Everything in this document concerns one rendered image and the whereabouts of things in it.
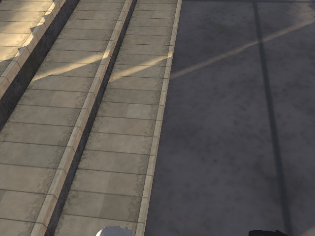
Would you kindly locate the robot left thigh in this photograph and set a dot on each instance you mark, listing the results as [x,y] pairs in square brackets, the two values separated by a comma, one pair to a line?
[115,230]

